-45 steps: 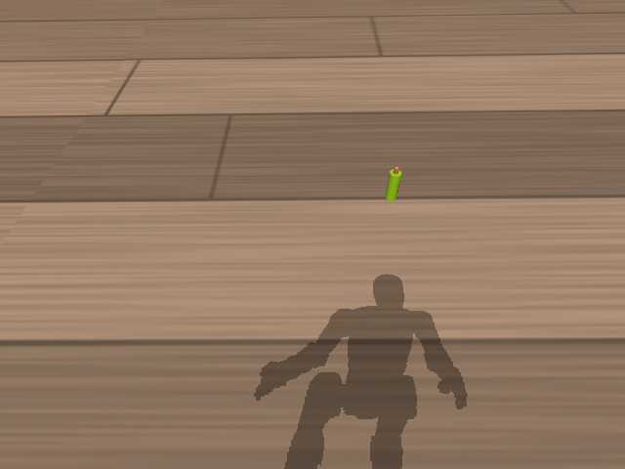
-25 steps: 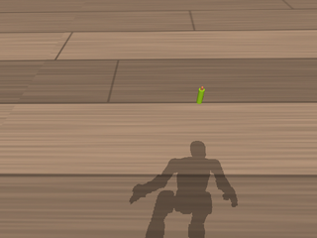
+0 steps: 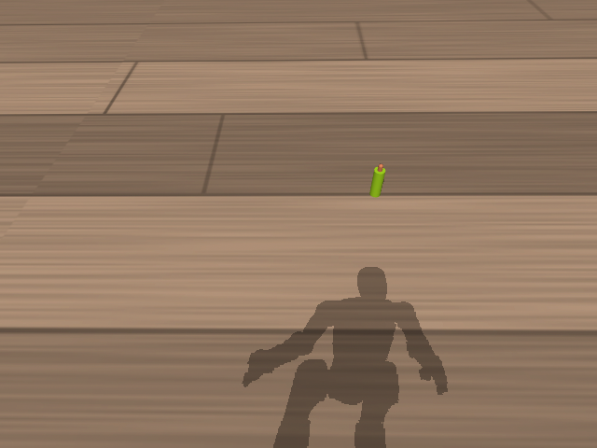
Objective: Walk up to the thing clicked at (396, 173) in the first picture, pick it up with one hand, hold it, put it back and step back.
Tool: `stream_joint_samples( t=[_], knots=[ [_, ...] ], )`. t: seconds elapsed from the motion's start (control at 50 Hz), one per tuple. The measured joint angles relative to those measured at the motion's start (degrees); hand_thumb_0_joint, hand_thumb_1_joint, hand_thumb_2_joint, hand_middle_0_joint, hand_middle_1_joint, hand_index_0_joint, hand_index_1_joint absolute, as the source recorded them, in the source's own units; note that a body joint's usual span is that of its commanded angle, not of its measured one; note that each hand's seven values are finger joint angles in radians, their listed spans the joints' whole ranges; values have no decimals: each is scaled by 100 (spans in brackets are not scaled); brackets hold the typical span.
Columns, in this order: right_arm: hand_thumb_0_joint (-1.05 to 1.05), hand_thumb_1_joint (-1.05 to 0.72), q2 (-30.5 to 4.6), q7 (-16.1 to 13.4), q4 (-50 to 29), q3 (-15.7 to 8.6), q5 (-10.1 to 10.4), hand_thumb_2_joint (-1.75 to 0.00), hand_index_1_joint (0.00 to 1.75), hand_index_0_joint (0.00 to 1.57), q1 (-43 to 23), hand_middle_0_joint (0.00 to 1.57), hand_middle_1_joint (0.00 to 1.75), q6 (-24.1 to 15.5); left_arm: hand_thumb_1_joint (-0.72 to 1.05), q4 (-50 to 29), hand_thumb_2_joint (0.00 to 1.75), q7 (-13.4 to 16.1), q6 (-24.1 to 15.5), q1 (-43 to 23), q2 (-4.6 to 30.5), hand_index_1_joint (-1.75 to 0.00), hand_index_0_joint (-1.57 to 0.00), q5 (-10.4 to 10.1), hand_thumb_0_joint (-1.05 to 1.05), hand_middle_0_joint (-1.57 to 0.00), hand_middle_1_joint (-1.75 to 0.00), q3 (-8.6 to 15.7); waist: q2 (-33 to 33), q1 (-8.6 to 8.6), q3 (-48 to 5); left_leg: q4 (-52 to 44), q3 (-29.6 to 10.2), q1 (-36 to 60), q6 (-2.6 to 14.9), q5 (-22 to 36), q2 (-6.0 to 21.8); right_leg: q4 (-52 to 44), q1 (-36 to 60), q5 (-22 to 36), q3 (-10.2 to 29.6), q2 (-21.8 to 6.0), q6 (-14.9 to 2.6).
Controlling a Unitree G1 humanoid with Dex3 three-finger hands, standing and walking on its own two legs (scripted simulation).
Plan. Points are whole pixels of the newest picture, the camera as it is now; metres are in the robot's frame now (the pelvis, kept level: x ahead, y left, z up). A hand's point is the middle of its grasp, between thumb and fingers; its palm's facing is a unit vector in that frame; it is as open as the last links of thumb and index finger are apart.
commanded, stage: stand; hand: left
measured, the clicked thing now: (377, 179) +1.32 -0.31 -0.69
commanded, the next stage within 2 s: walk up in 0.22 s
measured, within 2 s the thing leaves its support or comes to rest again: neither
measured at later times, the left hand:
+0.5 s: hand (154, 442) +0.15 +0.24 -0.14, palm faces -0.16 -0.91 -0.39, open 7.4 cm
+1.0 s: hand (240, 329) +0.35 +0.14 -0.19, palm faces -0.31 -0.90 -0.31, open 7.4 cm
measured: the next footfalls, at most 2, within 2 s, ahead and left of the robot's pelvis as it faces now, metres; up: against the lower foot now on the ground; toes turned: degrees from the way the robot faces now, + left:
right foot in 0.54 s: +0.16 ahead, -0.24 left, +0.00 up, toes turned -14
left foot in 0.92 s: +0.38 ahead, -0.02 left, +0.00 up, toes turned -10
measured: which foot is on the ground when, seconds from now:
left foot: down 0.00-0.54, up 0.56-0.90, down 0.92-1.00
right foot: down 0.00-0.26, up 0.28-0.52, down 0.54-0.96, up 0.98-1.00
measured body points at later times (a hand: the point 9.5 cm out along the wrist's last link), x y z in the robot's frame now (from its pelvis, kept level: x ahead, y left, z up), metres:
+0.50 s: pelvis +0.05 -0.05 -0.01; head +0.05 -0.06 +0.43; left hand +0.16 +0.28 -0.11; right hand +0.06 -0.40 -0.13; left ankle +0.01 +0.12 -0.75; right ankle +0.10 -0.22 -0.73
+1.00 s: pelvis +0.25 -0.11 -0.03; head +0.27 -0.08 +0.42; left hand +0.37 +0.19 -0.17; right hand +0.24 -0.45 -0.11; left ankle +0.34 -0.02 -0.75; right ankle +0.13 -0.22 -0.71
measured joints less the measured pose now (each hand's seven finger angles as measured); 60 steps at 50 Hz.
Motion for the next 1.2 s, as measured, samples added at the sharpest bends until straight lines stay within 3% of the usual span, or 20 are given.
stream_joint_samples(
  t=[0.22,0.26,0.32,0.38,0.48,0.54,0.58,0.62,0.68,0.82,0.9,0.94,0.96,1.0,1.06,1.12,1.2],
  knots=[
    [1,-90,-15,3,22,11,-1,-90,30,21,31,20,30,-1,90,17,90,-4,4,43,-7,-30,-20,-4,0,-21,-30,0,1,2,19,-22,-5,3,8,0,-15,-8,0,-10,-5,-16,10],
    [1,-90,-8,79,-127,-117,-80,-90,30,21,100,20,30,-64,90,-182,90,-136,49,199,27,-30,-20,67,0,-21,-30,141,-35,46,-30,202,111,-84,107,-340,-5,442,-227,-540,111,4,-77],
    [1,-90,-73,126,-450,-317,-145,-90,30,21,245,20,30,-265,90,-353,90,-319,173,431,163,-30,-20,150,0,-21,-30,294,-52,27,-102,329,364,-91,185,-357,89,2084,-1010,-1177,138,6,-120],
    [1,-90,-179,115,-627,-430,-183,-90,30,21,453,21,30,-362,90,-484,90,-454,202,523,369,-30,-20,158,0,-21,-30,403,-114,-58,-101,287,479,69,133,-461,164,2953,-1589,-1202,213,-169,-124],
    [1,-90,-510,177,-680,-571,-259,-90,30,21,681,21,30,-287,90,-765,90,-643,119,688,577,-30,-20,114,0,-21,-29,548,-42,-12,-87,415,733,450,-61,-825,452,2300,-1767,-972,148,-569,-89],
    [1,-90,-683,198,-723,-628,-269,-90,30,21,697,20,30,-216,90,-834,90,-650,25,812,674,-30,-20,124,0,-20,-29,613,34,-8,-118,1110,835,447,-51,-1448,691,1733,-1505,-371,-8,-613,-36],
    [1,-90,-807,167,-733,-646,-262,-90,30,21,667,20,30,-132,90,-885,90,-559,-92,820,616,-30,-20,147,0,-20,-29,666,334,2,-61,2284,475,70,204,-2056,944,2144,-1524,-426,-205,-333,57],
    [1,-90,-797,166,-731,-610,-201,-90,30,20,629,20,30,-30,90,-1001,90,-471,-172,886,507,-30,-20,138,0,-20,-29,650,405,109,-46,3601,160,-533,183,-2129,676,2324,-1470,-710,-263,-203,9],
    [1,-91,-721,240,-787,-517,-106,-90,30,20,473,20,30,-66,90,-1060,90,-424,-185,1078,298,-30,-20,56,0,-20,-29,508,424,246,20,4360,276,-1275,172,-1698,383,1838,-1076,-656,-185,-44,-122],
    [1,-91,-390,450,-1196,-395,-76,-90,30,20,504,20,30,-206,90,-1091,90,-371,-190,1478,251,-30,-21,14,0,-21,-30,355,140,341,54,2918,294,-2013,147,-947,456,938,-275,-631,22,184,-184],
    [1,-90,-375,462,-1276,-443,-110,-90,30,21,655,20,30,-245,90,-1179,90,-369,-209,1499,331,-30,-21,30,0,-21,-30,330,7,293,15,1882,280,-1811,106,-362,525,1086,-57,-1039,62,204,-58],
    [1,-90,-382,419,-1296,-500,-132,-90,30,21,714,20,30,-317,90,-1233,90,-359,-210,1481,394,-30,-21,47,0,-21,-30,320,-166,220,-9,1646,424,-1593,117,-52,399,1604,-132,-1473,154,61,-62],
    [1,-90,-360,381,-1326,-523,-159,-90,30,21,707,20,30,-369,90,-1230,90,-331,-201,1438,417,-30,-21,43,0,-21,-30,329,-315,189,20,1797,572,-1554,134,-190,314,2172,-326,-1580,296,-40,-163],
    [1,-90,-337,324,-1414,-530,-139,-90,30,21,732,20,30,-448,90,-1197,90,-263,-163,1341,401,-30,-21,38,1,-21,-30,301,-365,54,40,1953,724,-1407,167,-516,316,3474,-856,-1619,523,97,-264],
    [1,-90,-263,284,-1442,-485,-56,-90,30,21,900,20,30,-467,90,-1196,90,-245,-194,1157,475,-30,-20,28,1,-21,-30,234,-357,-147,24,1572,796,-921,177,-610,351,4448,-1544,-1280,410,167,-282],
    [1,-90,-222,256,-1442,-403,-21,-90,30,21,1169,20,30,-513,90,-1310,90,-284,-251,939,594,-30,-20,-51,1,-21,-30,290,-407,-251,39,1017,868,-415,134,-551,303,4276,-2049,-854,404,7,-209],
    [1,-90,-284,249,-1408,-363,-32,-90,30,21,1427,20,30,-479,90,-1493,90,-365,-231,656,657,-30,-20,-83,0,-20,-29,350,-326,-306,147,627,968,88,113,-660,289,3285,-2396,-495,365,-237,-82]
  ],
)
